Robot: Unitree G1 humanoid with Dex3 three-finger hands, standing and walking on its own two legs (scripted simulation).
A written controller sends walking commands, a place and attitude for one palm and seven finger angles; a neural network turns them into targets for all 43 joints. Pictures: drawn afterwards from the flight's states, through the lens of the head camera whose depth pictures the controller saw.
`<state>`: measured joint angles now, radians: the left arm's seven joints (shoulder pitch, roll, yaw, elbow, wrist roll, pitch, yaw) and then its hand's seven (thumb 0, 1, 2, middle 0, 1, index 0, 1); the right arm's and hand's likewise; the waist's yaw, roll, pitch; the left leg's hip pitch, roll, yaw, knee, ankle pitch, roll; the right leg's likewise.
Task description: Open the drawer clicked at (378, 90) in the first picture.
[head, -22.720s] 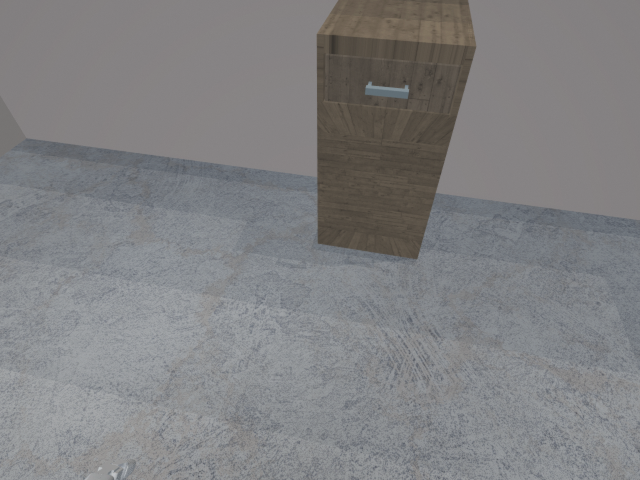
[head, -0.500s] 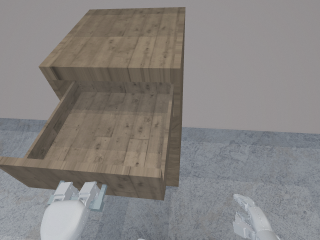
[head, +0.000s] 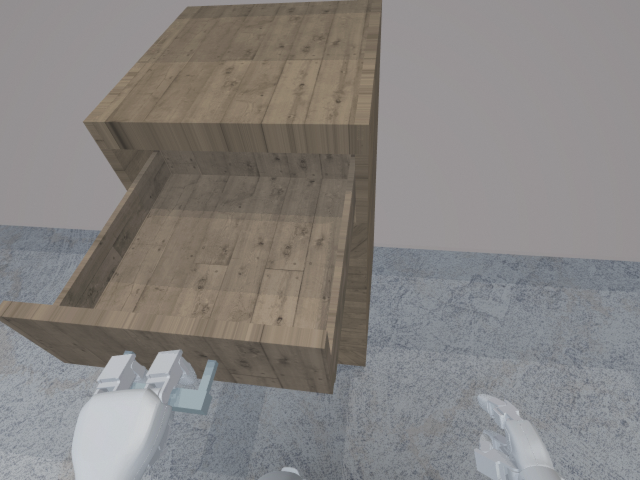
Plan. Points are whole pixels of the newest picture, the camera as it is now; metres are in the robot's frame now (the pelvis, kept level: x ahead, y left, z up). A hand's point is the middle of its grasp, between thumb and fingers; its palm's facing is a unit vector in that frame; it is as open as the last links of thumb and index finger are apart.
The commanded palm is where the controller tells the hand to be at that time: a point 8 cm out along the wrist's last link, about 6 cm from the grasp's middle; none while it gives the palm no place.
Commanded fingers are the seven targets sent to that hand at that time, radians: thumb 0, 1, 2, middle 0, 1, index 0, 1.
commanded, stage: open the thumb to release the handle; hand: left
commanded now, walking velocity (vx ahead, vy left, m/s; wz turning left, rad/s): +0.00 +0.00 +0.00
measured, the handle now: (162, 380) +0.23 +0.21 +0.04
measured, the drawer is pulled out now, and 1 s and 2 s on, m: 0.30 0.30 0.30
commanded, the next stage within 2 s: lift the hand off the handle in 0.28 s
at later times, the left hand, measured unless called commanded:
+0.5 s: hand (154, 435) +0.17 +0.21 +0.02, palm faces +0.04 -0.13 -0.99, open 13.7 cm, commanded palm +0.16 +0.21 +0.06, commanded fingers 0.00 -0.50 0.30 -0.30 -1.20 -0.30 -1.20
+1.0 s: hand (147, 421) +0.18 +0.21 +0.04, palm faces -0.01 -0.15 -0.99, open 13.3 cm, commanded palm +0.17 +0.21 +0.11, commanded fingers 0.00 -0.50 0.30 -0.30 -1.20 -0.30 -1.20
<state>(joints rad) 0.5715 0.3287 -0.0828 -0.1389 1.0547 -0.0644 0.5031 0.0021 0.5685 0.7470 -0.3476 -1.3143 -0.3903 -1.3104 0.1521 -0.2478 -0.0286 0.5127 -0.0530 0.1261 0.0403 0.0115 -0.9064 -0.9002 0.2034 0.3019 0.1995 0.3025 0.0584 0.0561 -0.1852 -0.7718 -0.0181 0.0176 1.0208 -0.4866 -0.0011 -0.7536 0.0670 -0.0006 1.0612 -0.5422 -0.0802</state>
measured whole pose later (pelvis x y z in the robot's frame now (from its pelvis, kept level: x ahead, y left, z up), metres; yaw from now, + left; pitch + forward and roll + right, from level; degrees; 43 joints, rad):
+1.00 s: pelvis -0.01 +0.02 +0.02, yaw +0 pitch +8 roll +0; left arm 0.43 0.36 -0.18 -0.10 1.03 0.01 0.37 0.00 -0.49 0.30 -0.32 -1.20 -0.42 -1.24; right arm 0.16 -0.22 0.00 0.52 -0.03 0.11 0.00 0.01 -0.91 -0.90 0.20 0.30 0.20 0.30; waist 0.05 0.07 -0.14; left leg -0.62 -0.02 0.00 0.89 -0.41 0.02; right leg -0.58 0.06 -0.01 0.90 -0.45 -0.06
